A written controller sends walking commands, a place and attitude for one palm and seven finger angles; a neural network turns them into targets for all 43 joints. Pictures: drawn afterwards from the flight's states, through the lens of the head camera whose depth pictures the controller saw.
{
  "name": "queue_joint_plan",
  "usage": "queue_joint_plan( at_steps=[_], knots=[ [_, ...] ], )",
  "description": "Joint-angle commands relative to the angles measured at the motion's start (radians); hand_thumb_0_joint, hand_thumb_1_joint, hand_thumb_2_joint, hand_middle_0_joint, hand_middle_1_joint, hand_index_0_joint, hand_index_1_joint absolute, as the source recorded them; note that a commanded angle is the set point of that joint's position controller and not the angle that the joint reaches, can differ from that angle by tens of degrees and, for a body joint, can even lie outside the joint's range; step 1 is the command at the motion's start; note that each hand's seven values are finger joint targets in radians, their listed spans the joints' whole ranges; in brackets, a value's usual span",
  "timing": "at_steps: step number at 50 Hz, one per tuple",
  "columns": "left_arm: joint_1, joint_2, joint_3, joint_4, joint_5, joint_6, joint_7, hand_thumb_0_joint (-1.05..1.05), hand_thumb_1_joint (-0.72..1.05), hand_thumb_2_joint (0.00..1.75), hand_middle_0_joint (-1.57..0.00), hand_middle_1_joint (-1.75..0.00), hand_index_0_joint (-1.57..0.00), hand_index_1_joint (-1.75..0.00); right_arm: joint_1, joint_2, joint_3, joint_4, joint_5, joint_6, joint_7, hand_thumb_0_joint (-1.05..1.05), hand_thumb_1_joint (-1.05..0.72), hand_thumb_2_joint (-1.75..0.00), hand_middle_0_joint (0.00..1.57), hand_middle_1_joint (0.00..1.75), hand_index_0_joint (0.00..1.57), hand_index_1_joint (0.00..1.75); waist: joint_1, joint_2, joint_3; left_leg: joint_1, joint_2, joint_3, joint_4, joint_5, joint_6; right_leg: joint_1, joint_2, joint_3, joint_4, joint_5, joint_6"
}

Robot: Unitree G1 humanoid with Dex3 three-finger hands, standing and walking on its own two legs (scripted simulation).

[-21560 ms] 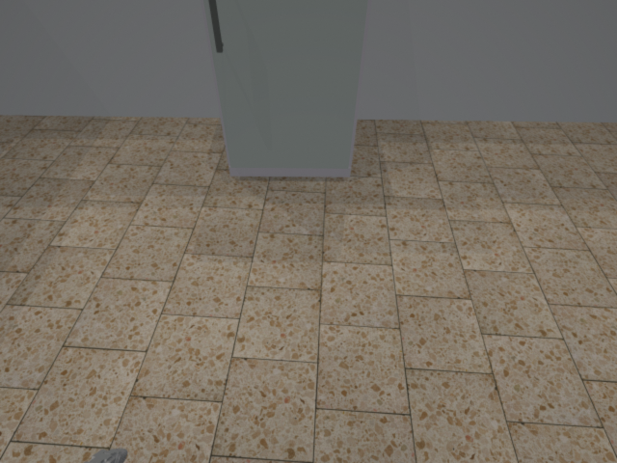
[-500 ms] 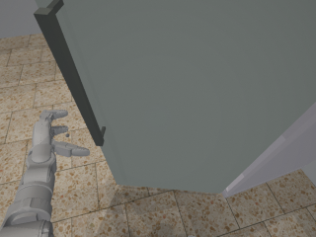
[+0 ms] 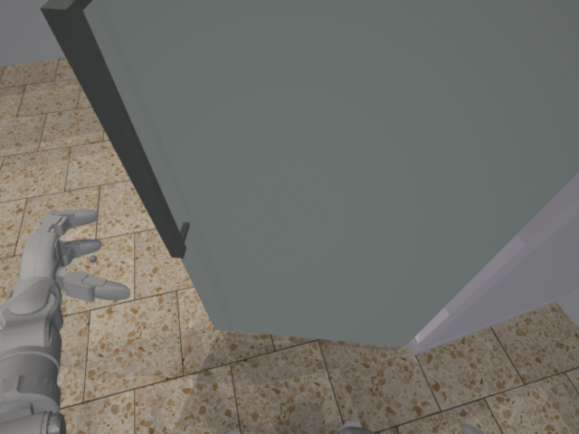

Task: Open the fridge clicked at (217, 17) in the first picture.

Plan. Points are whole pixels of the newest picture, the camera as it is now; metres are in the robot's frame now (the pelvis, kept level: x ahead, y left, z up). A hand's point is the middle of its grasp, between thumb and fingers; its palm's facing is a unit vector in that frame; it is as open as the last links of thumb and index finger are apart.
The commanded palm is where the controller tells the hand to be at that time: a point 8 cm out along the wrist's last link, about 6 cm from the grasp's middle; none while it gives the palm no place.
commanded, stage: slip the hand off the handle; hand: left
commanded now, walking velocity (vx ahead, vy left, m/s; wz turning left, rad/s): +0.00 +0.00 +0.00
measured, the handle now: (146, 161) +0.43 +0.20 +0.14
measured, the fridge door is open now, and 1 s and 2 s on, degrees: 66 66 66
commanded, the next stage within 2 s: draw the hand back to the body in 0.48 s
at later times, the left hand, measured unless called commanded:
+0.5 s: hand (85, 320) +0.26 +0.28 +0.01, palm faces +0.30 -0.91 -0.28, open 14.6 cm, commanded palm +0.23 +0.32 +0.03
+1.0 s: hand (38, 331) +0.22 +0.28 +0.09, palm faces +0.26 -0.96 -0.04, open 14.7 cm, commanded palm +0.19 +0.32 +0.09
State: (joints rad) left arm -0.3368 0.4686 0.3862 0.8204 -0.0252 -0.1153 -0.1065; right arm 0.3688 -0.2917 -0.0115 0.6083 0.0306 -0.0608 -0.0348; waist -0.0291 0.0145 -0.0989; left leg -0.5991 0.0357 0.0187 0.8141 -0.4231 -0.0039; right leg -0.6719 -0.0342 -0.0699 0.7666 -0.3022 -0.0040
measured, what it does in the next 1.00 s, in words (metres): stands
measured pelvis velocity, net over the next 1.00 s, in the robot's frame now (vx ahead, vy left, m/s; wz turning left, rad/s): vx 0.00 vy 0.00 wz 0.02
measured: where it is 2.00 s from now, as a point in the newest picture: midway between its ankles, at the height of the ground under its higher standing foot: outside the picture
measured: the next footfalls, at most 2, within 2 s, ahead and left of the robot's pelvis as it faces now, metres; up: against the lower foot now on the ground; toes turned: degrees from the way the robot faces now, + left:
none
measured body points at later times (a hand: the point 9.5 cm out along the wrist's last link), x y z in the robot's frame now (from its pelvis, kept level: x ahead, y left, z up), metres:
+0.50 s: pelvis +0.00 +0.02 +0.00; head +0.02 +0.02 +0.45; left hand +0.24 +0.33 +0.03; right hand +0.17 -0.22 -0.08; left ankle -0.02 +0.12 -0.70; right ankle +0.04 -0.12 -0.70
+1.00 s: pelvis +0.00 +0.00 +0.00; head +0.01 -0.02 +0.45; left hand +0.20 +0.33 +0.09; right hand +0.16 -0.24 -0.08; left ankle -0.02 +0.12 -0.70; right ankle +0.04 -0.12 -0.70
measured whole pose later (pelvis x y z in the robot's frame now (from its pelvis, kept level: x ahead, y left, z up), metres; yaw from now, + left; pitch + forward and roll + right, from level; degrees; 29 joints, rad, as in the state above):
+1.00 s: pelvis +0.00 +0.00 +0.00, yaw +1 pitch +7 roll +0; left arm 0.21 0.33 0.43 0.15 -0.38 -0.15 -0.32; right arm 0.32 -0.27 0.02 0.58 0.03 -0.25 -0.09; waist 0.05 0.03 -0.11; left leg -0.51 0.03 0.00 0.84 -0.45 -0.01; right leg -0.59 -0.04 -0.08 0.81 -0.34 -0.01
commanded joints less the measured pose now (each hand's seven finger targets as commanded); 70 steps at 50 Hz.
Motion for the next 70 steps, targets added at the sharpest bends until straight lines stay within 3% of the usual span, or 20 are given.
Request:
queue_joint_plan(
  at_steps=[1, 5, 11, 19, 23, 30, 31, 34, 36, 38, 41, 45, 50, 55, 56, 58, 59, 61, 64, 70],
  knots=[
    [-0.152, 0.226, 0.051, -0.292, -0.024, -0.059, 0.038, 0.0, -0.55, 0.2, -0.25, -1.15, -0.25, -1.15, 0.005, -0.139, -0.056, -0.13, 0.005, -0.046, -0.012, 0.0, -0.9, -0.9, 0.2, 0.3, 0.2, 0.3, 0.019, -0.01, -0.268, 0.025, -0.05, -0.005, -0.119, 0.251, 0.034, 0.276, 0.03, 0.036, -0.076, 0.173, -0.003],
    [-0.156, 0.207, 0.016, -0.464, -0.001, -0.079, 0.091, 0.0, -0.55, 0.2, -0.25, -1.15, -0.25, -1.15, -0.029, -0.124, -0.045, -0.132, -0.004, -0.066, -0.019, 0.0, -0.9, -0.9, 0.2, 0.3, 0.2, 0.3, 0.017, 0.116, -0.264, 0.093, -0.044, -0.025, -0.137, 0.251, 0.024, 0.237, 0.034, 0.027, -0.068, 0.12, -0.012],
    [-0.043, 0.116, -0.047, -0.565, -0.014, -0.047, 0.122, 0.0, -0.55, 0.2, -0.25, -1.15, -0.25, -1.15, -0.061, -0.117, -0.039, -0.126, -0.009, -0.102, -0.031, 0.0, -0.9, -0.9, 0.2, 0.3, 0.2, 0.3, 0.017, 0.136, -0.252, 0.152, -0.03, -0.06, -0.156, 0.278, -0.003, 0.216, 0.036, 0.004, -0.064, 0.098, -0.014],
    [0.218, 0.064, -0.049, -0.606, -0.032, 0.08, 0.118, 0.0, -0.55, 0.2, -0.25, -1.15, -0.25, -1.15, -0.101, -0.115, -0.032, -0.164, 0.0, -0.115, -0.023, 0.0, -0.9, -0.9, 0.2, 0.3, 0.2, 0.3, 0.061, 0.046, -0.164, 0.114, -0.027, -0.064, -0.181, 0.311, -0.014, 0.25, 0.029, -0.015, -0.072, 0.106, -0.017],
    [0.269, 0.011, -0.085, -0.753, -0.033, 0.062, 0.129, 0.0, -0.55, 0.2, -0.25, -1.15, -0.25, -1.15, -0.117, -0.103, -0.032, -0.181, -0.006, -0.132, -0.023, 0.0, -0.9, -0.9, 0.2, 0.3, 0.2, 0.3, 0.052, 0.044, -0.163, 0.14, -0.026, -0.061, -0.164, 0.342, -0.015, 0.246, 0.032, -0.013, -0.068, 0.12, -0.016],
    [0.131, 0.055, -0.076, -0.806, -0.014, 0.022, 0.145, 0.0, -0.55, 0.2, -0.25, -1.15, -0.25, -1.15, -0.128, -0.101, -0.019, -0.141, -0.019, -0.165, -0.055, 0.0, -0.9, -0.9, 0.2, 0.3, 0.2, 0.3, 0.017, 0.072, -0.133, 0.109, -0.047, -0.063, -0.15, 0.179, -0.005, 0.208, 0.026, 0.001, -0.069, 0.04, -0.016],
    [0.019, -0.064, -0.054, -0.998, -0.192, -0.141, 0.076, 0.0, -0.55, 0.2, -0.25, -1.15, -0.25, -1.15, -0.126, -0.079, -0.02, -0.125, -0.021, -0.202, -0.067, 0.0, -0.9, -0.9, 0.2, 0.3, 0.2, 0.3, -0.01, 0.041, -0.143, 0.097, -0.048, -0.067, -0.087, 0.201, -0.016, 0.176, 0.033, -0.002, -0.05, 0.071, -0.021],
    [0.152, 0.058, 0.048, -0.891, -0.24, -0.298, -0.03, 0.0, -0.55, 0.2, -0.25, -1.15, -0.25, -1.15, -0.123, -0.087, -0.021, -0.077, -0.029, -0.239, -0.075, 0.0, -0.9, -0.9, 0.2, 0.3, 0.2, 0.3, 0.049, 0.084, -0.254, 0.066, -0.053, -0.059, -0.052, 0.222, -0.019, 0.242, 0.029, 0.026, 0.002, 0.113, -0.029],
    [0.235, 0.035, 0.042, -0.839, -0.273, -0.371, -0.135, 0.0, -0.55, 0.2, -0.25, -1.15, -0.25, -1.15, -0.127, -0.09, -0.021, -0.072, -0.029, -0.254, -0.069, 0.0, -0.9, -0.9, 0.2, 0.3, 0.2, 0.3, 0.058, 0.113, -0.262, 0.047, -0.052, -0.05, -0.027, 0.268, -0.027, 0.249, 0.025, 0.029, 0.041, 0.176, -0.036],
    [0.37, 0.082, 0.084, -0.699, -0.283, -0.327, -0.223, 0.0, -0.55, 0.2, -0.25, -1.15, -0.25, -1.15, -0.121, -0.102, -0.021, -0.092, -0.017, -0.236, -0.062, 0.0, -0.9, -0.9, 0.2, 0.3, 0.2, 0.3, 0.089, 0.097, -0.246, -0.005, -0.051, -0.036, -0.043, 0.281, -0.019, 0.289, 0.019, 0.036, 0.045, 0.209, -0.037],
    [0.435, 0.088, 0.101, -0.697, -0.347, -0.142, -0.292, 0.0, -0.55, 0.2, -0.25, -1.15, -0.25, -1.15, -0.142, -0.109, -0.016, -0.168, 0.008, -0.216, -0.064, 0.0, -0.9, -0.9, 0.2, 0.3, 0.2, 0.3, 0.113, 0.03, -0.232, -0.02, -0.059, -0.016, -0.09, 0.259, -0.005, 0.357, 0.01, 0.041, -0.011, 0.221, -0.02],
    [0.386, 0.112, 0.177, -0.865, -0.413, -0.061, -0.262, 0.0, -0.55, 0.2, -0.25, -1.15, -0.25, -1.15, -0.143, -0.101, -0.015, -0.207, 0.011, -0.225, -0.07, 0.0, -0.9, -0.9, 0.2, 0.3, 0.2, 0.3, 0.106, -0.041, -0.21, -0.001, -0.06, -0.026, -0.1, 0.26, 0.006, 0.37, 0.014, 0.045, -0.059, 0.208, -0.003],
    [0.356, 0.055, 0.105, -0.982, -0.362, -0.172, -0.184, 0.0, -0.55, 0.2, -0.25, -1.15, -0.25, -1.15, -0.123, -0.097, -0.016, -0.183, 0.001, -0.264, -0.066, 0.0, -0.9, -0.9, 0.2, 0.3, 0.2, 0.3, 0.061, -0.016, -0.142, 0.035, -0.051, -0.034, -0.107, 0.197, 0.009, 0.3, 0.027, 0.052, -0.08, 0.096, -0.003],
    [0.35, 0.083, 0.074, -0.967, -0.361, -0.108, -0.242, 0.0, -0.37, 0.29, -0.24, -1.04, -0.24, -1.04, -0.146, -0.109, -0.009, -0.161, 0.025, -0.289, -0.093, 0.0, -0.9, -0.9, 0.2, 0.3, 0.2, 0.3, 0.059, 0.062, -0.095, 0.055, -0.05, -0.035, -0.14, 0.06, 0.014, 0.304, 0.007, 0.096, -0.17, -0.116, -0.006],
    [0.248, 0.275, 0.157, -0.997, -0.191, -0.089, -0.042, 0.0, -0.33, 0.31, -0.24, -1.02, -0.24, -1.02, -0.182, -0.099, -0.03, -0.142, -0.006, -0.26, -0.091, 0.0, -0.9, -0.9, 0.2, 0.3, 0.2, 0.3, 0.098, 0.073, -0.091, 0.044, -0.065, -0.02, -0.161, 0.045, 0.02, 0.337, -0.026, 0.139, -0.245, -0.196, -0.012],
    [0.36, 0.121, 0.07, -0.986, -0.157, -0.053, 0.094, 0.0, -0.26, 0.34, -0.24, -0.98, -0.24, -0.98, -0.207, -0.073, -0.016, -0.155, -0.015, -0.253, -0.086, 0.0, -0.9, -0.9, 0.2, 0.3, 0.2, 0.3, 0.074, -0.021, -0.016, 0.035, -0.062, -0.02, -0.173, 0.006, 0.015, 0.299, -0.042, 0.132, -0.285, -0.3, 0.0],
    [0.441, 0.081, 0.038, -0.968, -0.129, -0.043, 0.124, 0.0, -0.22, 0.36, -0.24, -0.96, -0.24, -0.96, -0.197, -0.065, -0.014, -0.144, -0.017, -0.243, -0.089, 0.0, -0.9, -0.9, 0.2, 0.3, 0.2, 0.3, 0.079, -0.029, 0.012, 0.065, -0.057, -0.012, -0.191, -0.003, 0.02, 0.3, -0.035, 0.112, -0.287, -0.303, 0.0],
    [0.495, 0.106, 0.046, -1.076, -0.094, -0.04, 0.176, 0.0, -0.15, 0.39, -0.24, -0.92, -0.24, -0.92, -0.21, -0.061, -0.008, -0.148, -0.02, -0.23, -0.085, 0.0, -0.9, -0.9, 0.2, 0.3, 0.2, 0.3, 0.094, 0.075, -0.029, 0.126, -0.056, -0.015, -0.234, 0.026, 0.025, 0.353, -0.025, 0.08, -0.265, -0.209, -0.007],
    [0.533, 0.108, 0.039, -1.2, -0.061, -0.042, 0.223, 0.0, -0.04, 0.44, -0.23, -0.85, -0.23, -0.85, -0.211, -0.059, -0.001, -0.151, -0.028, -0.228, -0.081, 0.0, -0.9, -0.9, 0.2, 0.3, 0.2, 0.3, 0.1, 0.094, -0.093, 0.206, -0.045, -0.027, -0.293, 0.135, 0.025, 0.444, -0.003, 0.037, -0.233, -0.02, -0.012],
    [0.555, 0.083, 0.028, -1.235, -0.031, -0.018, 0.254, 0.0, 0.17, 0.55, -0.22, -0.73, -0.22, -0.73, -0.215, -0.056, 0.001, -0.135, -0.03, -0.217, -0.08, 0.0, -0.9, -0.9, 0.2, 0.3, 0.2, 0.3, 0.093, 0.052, 0.016, 0.268, -0.029, -0.035, -0.373, 0.222, 0.015, 0.482, 0.011, 0.014, -0.27, 0.078, -0.009]
  ],
)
